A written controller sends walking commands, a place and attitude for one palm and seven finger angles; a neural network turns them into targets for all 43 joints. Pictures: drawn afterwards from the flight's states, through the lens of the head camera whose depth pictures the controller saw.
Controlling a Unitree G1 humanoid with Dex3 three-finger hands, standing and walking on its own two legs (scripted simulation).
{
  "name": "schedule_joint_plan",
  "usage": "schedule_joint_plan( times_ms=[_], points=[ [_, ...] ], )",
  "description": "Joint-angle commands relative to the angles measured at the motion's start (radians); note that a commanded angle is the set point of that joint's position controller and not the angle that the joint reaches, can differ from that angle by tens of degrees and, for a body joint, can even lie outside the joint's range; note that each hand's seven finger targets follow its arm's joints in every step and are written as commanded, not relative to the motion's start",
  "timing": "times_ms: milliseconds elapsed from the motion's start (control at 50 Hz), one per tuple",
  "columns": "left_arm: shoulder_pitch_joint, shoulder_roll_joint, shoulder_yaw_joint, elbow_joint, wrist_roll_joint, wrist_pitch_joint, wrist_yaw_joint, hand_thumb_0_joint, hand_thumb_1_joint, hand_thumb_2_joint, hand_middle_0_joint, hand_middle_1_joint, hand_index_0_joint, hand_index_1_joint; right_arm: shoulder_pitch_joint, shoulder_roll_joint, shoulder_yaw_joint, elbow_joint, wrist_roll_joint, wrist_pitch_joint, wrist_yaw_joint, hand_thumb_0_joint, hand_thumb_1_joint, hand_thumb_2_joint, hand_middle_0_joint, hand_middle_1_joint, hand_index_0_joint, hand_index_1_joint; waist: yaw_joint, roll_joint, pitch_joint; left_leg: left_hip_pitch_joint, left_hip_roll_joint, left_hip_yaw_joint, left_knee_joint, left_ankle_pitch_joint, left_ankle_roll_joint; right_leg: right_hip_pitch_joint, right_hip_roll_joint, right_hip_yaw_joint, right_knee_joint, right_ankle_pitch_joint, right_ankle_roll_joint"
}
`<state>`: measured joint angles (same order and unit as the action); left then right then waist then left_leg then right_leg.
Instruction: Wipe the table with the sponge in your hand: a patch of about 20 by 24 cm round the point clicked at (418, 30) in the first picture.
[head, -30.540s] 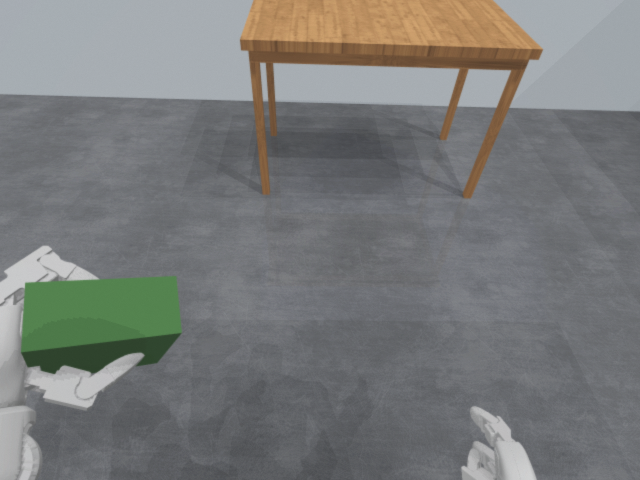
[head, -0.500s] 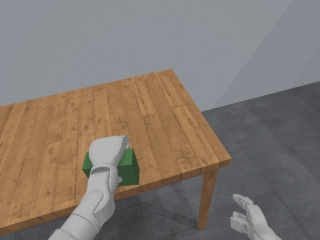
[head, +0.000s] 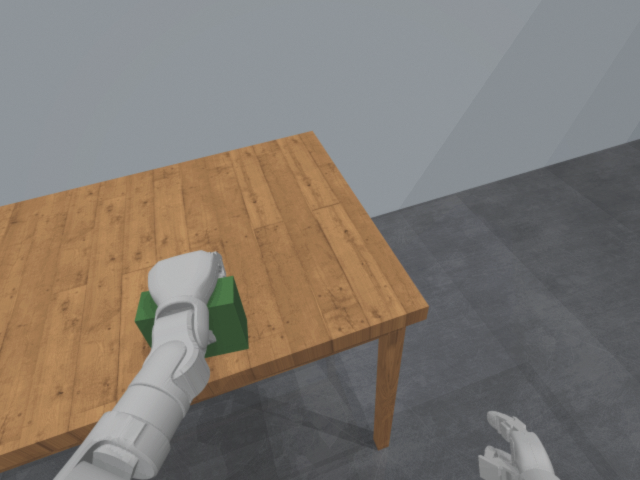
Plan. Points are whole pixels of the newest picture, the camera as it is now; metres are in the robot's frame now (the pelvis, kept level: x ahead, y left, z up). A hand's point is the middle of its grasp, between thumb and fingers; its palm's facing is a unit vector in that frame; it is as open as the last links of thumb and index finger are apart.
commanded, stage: wipe forward along the third lane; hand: left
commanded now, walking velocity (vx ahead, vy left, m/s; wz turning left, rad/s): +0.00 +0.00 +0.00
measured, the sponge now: (200, 329) +0.32 +0.22 -0.01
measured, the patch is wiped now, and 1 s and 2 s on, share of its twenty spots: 0.80 0.95 1.00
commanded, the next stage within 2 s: wipe back along the third lane in 1.12 s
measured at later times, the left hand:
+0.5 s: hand (196, 276) +0.38 +0.23 +0.04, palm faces -0.09 -0.04 -1.00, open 9.3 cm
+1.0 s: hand (186, 251) +0.43 +0.27 +0.04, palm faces -0.11 -0.02 -0.99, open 9.3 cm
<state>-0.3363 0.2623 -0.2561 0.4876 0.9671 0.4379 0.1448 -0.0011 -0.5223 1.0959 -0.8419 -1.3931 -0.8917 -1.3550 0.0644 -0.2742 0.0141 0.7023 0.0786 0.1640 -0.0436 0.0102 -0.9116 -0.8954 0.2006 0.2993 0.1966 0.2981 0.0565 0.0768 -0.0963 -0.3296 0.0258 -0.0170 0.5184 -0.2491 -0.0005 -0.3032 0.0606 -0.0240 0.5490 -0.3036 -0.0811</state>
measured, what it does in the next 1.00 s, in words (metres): stands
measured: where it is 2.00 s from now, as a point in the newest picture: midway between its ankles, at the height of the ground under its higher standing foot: outside the picture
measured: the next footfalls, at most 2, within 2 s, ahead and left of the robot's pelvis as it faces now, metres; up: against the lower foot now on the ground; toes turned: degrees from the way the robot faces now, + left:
none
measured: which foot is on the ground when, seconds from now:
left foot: down 0.00-1.00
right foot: down 0.00-1.00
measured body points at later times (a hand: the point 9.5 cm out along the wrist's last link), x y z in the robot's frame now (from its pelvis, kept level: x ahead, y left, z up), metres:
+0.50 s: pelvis -0.01 -0.02 -0.01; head +0.01 -0.05 +0.44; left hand +0.38 +0.23 +0.10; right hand +0.12 -0.28 -0.14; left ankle +0.01 +0.15 -0.73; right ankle -0.01 -0.07 -0.73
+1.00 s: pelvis +0.00 +0.00 -0.01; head +0.05 -0.02 +0.44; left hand +0.43 +0.26 +0.10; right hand +0.10 -0.27 -0.14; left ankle +0.01 +0.15 -0.73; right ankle -0.01 -0.07 -0.73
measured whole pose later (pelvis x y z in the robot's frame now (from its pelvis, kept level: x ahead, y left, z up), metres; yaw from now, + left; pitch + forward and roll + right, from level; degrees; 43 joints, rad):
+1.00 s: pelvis +0.00 +0.00 -0.01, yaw -1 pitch +12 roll +0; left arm -0.71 0.45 -0.06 1.01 1.00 0.19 0.20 0.00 -0.53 1.11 -0.84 -1.38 -0.88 -1.40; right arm 0.21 -0.29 -0.02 0.74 0.07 0.14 -0.02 0.01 -0.91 -0.90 0.20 0.30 0.20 0.30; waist -0.05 0.06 -0.13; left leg -0.54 0.04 -0.03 0.61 -0.28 0.01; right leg -0.49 0.08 -0.03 0.58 -0.30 -0.08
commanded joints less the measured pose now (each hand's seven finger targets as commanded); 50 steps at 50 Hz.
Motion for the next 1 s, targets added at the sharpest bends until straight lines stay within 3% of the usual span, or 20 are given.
schedule_joint_plan(
  times_ms=[0,40,100,140,200,240,320,340,360,440,500,540,600,640,720,740,800,860,940,980],
  points=[
    [-0.304,0.211,0.092,0.012,0.045,-0.023,0.057,0.000,0.100,1.300,-1.200,-1.600,-1.200,-1.600,-0.133,-0.104,-0.034,-0.141,0.001,-0.050,-0.013,0.000,-0.900,-0.900,0.200,0.300,0.200,0.300,-0.034,-0.188,-0.097,-0.025,-0.072,0.027,-0.014,0.034,0.054,0.033,-0.046,0.118,-0.130,0.181,0.042],
    [-0.305,0.282,0.158,0.031,0.043,-0.036,0.062,0.000,0.100,1.300,-1.200,-1.600,-1.200,-1.600,-0.127,-0.110,-0.035,-0.135,-0.001,-0.051,-0.018,0.000,-0.900,-0.900,0.200,0.300,0.200,0.300,-0.014,-0.184,-0.122,-0.034,-0.070,0.019,-0.018,0.036,0.054,0.048,-0.045,0.142,-0.136,0.177,0.036],
    [-0.349,0.258,0.126,0.064,0.044,-0.054,0.069,0.000,0.100,1.300,-1.200,-1.600,-1.200,-1.600,-0.101,-0.107,-0.040,-0.127,0.001,-0.055,-0.020,0.000,-0.900,-0.900,0.200,0.300,0.200,0.300,-0.035,-0.159,-0.134,-0.038,-0.066,0.031,-0.003,0.038,0.057,0.040,-0.052,0.130,-0.126,0.185,0.044],
    [-0.352,0.323,0.178,0.091,0.042,-0.060,0.070,0.000,0.100,1.300,-1.200,-1.600,-1.200,-1.600,-0.099,-0.114,-0.038,-0.125,0.000,-0.054,-0.023,0.000,-0.900,-0.900,0.200,0.300,0.200,0.300,-0.023,-0.163,-0.140,-0.059,-0.065,0.019,-0.010,0.024,0.054,0.042,-0.049,0.148,-0.136,0.148,0.040],
    [-0.405,0.289,0.137,0.131,0.040,-0.078,0.074,0.000,0.100,1.300,-1.200,-1.600,-1.200,-1.600,-0.072,-0.112,-0.041,-0.118,0.002,-0.058,-0.023,0.000,-0.900,-0.900,0.200,0.300,0.200,0.300,-0.050,-0.150,-0.142,-0.069,-0.059,0.029,0.002,0.017,0.058,0.028,-0.057,0.128,-0.131,0.144,0.050],
    [-0.421,0.347,0.185,0.154,0.042,-0.090,0.078,0.000,0.100,1.300,-1.200,-1.600,-1.200,-1.600,-0.066,-0.118,-0.041,-0.115,0.001,-0.060,-0.024,0.000,-0.900,-0.900,0.200,0.300,0.200,0.300,-0.037,-0.148,-0.158,-0.081,-0.058,0.018,-0.003,0.010,0.057,0.029,-0.053,0.145,-0.135,0.123,0.044],
    [-0.439,0.330,0.172,0.214,0.043,-0.121,0.090,0.000,0.100,1.300,-1.200,-1.600,-1.200,-1.600,-0.027,-0.118,-0.049,-0.106,0.000,-0.065,-0.019,0.000,-0.900,-0.900,0.200,0.300,0.200,0.300,-0.056,-0.164,-0.171,-0.107,-0.055,0.028,0.020,0.024,0.061,0.037,-0.061,0.137,-0.118,0.187,0.054],
    [-0.433,0.382,0.221,0.215,0.039,-0.126,0.092,0.000,0.100,1.300,-1.200,-1.600,-1.200,-1.600,-0.029,-0.124,-0.050,-0.105,-0.002,-0.065,-0.020,0.000,-0.900,-0.900,0.200,0.300,0.200,0.300,-0.039,-0.163,-0.194,-0.112,-0.055,0.020,0.016,0.031,0.059,0.053,-0.058,0.153,-0.118,0.194,0.049],
    [-0.469,0.357,0.187,0.229,0.040,-0.134,0.094,0.000,0.100,1.300,-1.200,-1.600,-1.200,-1.600,-0.015,-0.121,-0.049,-0.102,0.001,-0.064,-0.020,0.000,-0.900,-0.900,0.200,0.300,0.200,0.300,-0.061,-0.162,-0.186,-0.120,-0.053,0.027,0.023,0.026,0.062,0.049,-0.063,0.143,-0.112,0.198,0.056],
    [-0.490,0.404,0.226,0.262,0.039,-0.154,0.102,0.000,0.100,1.300,-1.200,-1.600,-1.200,-1.600,-0.001,-0.126,-0.054,-0.097,0.001,-0.067,-0.015,0.000,-0.900,-0.900,0.200,0.300,0.200,0.300,-0.057,-0.151,-0.203,-0.140,-0.053,0.024,0.029,0.029,0.062,0.055,-0.064,0.159,-0.111,0.221,0.055],
    [-0.534,0.417,0.213,0.313,0.051,-0.161,0.105,0.000,0.100,1.300,-1.200,-1.600,-1.200,-1.600,0.024,-0.131,-0.054,-0.083,0.002,-0.067,-0.012,0.000,-0.900,-0.900,0.200,0.300,0.200,0.300,-0.079,-0.155,-0.180,-0.161,-0.050,0.028,0.039,0.019,0.064,0.037,-0.068,0.154,-0.109,0.213,0.061],
    [-0.555,0.459,0.244,0.318,0.046,-0.168,0.104,0.000,0.100,1.300,-1.200,-1.600,-1.200,-1.600,0.025,-0.134,-0.054,-0.086,0.003,-0.067,-0.011,0.000,-0.900,-0.900,0.200,0.300,0.200,0.300,-0.070,-0.128,-0.197,-0.168,-0.050,0.022,0.035,0.016,0.062,0.047,-0.069,0.165,-0.112,0.204,0.056],
    [-0.591,0.459,0.229,0.357,0.061,-0.177,0.105,0.000,0.100,1.300,-1.200,-1.600,-1.200,-1.600,0.050,-0.137,-0.056,-0.077,0.002,-0.067,-0.008,0.000,-0.900,-0.900,0.200,0.300,0.200,0.300,-0.090,-0.130,-0.204,-0.172,-0.046,0.028,0.053,0.030,0.066,0.038,-0.071,0.154,-0.099,0.243,0.061],
    [-0.586,0.489,0.258,0.366,0.060,-0.181,0.102,0.000,0.100,1.300,-1.200,-1.600,-1.200,-1.600,0.055,-0.140,-0.058,-0.079,0.001,-0.064,-0.005,0.000,-0.900,-0.900,0.200,0.300,0.200,0.300,-0.076,-0.114,-0.242,-0.171,-0.048,0.024,0.050,0.051,0.065,0.059,-0.068,0.152,-0.090,0.282,0.056],
    [-0.609,0.453,0.226,0.390,0.049,-0.191,0.102,0.000,0.100,1.300,-1.200,-1.600,-1.200,-1.600,0.075,-0.142,-0.060,-0.078,0.002,-0.064,0.002,0.000,-0.900,-0.900,0.200,0.300,0.200,0.300,-0.100,-0.129,-0.248,-0.171,-0.044,0.033,0.062,0.065,0.066,0.058,-0.071,0.140,-0.082,0.346,0.065],
    [-0.610,0.479,0.256,0.386,0.041,-0.195,0.100,0.000,0.100,1.300,-1.200,-1.600,-1.200,-1.600,0.076,-0.140,-0.062,-0.081,0.002,-0.064,0.003,0.000,-0.900,-0.900,0.200,0.300,0.200,0.300,-0.088,-0.128,-0.271,-0.170,-0.046,0.029,0.056,0.073,0.067,0.071,-0.066,0.132,-0.079,0.342,0.062],
    [-0.646,0.468,0.227,0.417,0.064,-0.201,0.099,0.000,0.100,1.300,-1.200,-1.600,-1.200,-1.600,0.104,-0.147,-0.064,-0.072,0.001,-0.064,0.005,0.000,-0.900,-0.900,0.200,0.300,0.200,0.300,-0.114,-0.131,-0.244,-0.170,-0.046,0.032,0.065,0.071,0.071,0.034,-0.061,0.121,-0.079,0.342,0.064],
    [-0.651,0.506,0.259,0.437,0.082,-0.208,0.106,0.000,0.100,1.300,-1.200,-1.600,-1.200,-1.600,0.126,-0.152,-0.069,-0.063,-0.003,-0.060,0.009,0.000,-0.900,-0.900,0.200,0.300,0.200,0.300,-0.106,-0.121,-0.278,-0.161,-0.048,0.029,0.070,0.106,0.072,0.039,-0.054,0.104,-0.060,0.372,0.058],
    [-0.674,0.475,0.247,0.440,0.072,-0.210,0.111,0.000,0.100,1.300,-1.200,-1.600,-1.200,-1.600,0.131,-0.146,-0.070,-0.066,-0.005,-0.056,0.016,0.000,-0.900,-0.900,0.200,0.300,0.200,0.300,-0.108,-0.108,-0.294,-0.155,-0.047,0.032,0.072,0.130,0.069,0.032,-0.050,0.094,-0.057,0.403,0.054],
    [-0.698,0.457,0.225,0.461,0.073,-0.203,0.116,0.000,0.100,1.300,-1.200,-1.600,-1.200,-1.600,0.145,-0.149,-0.072,-0.057,-0.005,-0.056,0.017,0.000,-0.900,-0.900,0.200,0.300,0.200,0.300,-0.126,-0.115,-0.274,-0.150,-0.046,0.036,0.074,0.116,0.070,0.004,-0.048,0.082,-0.061,0.373,0.059]
  ],
)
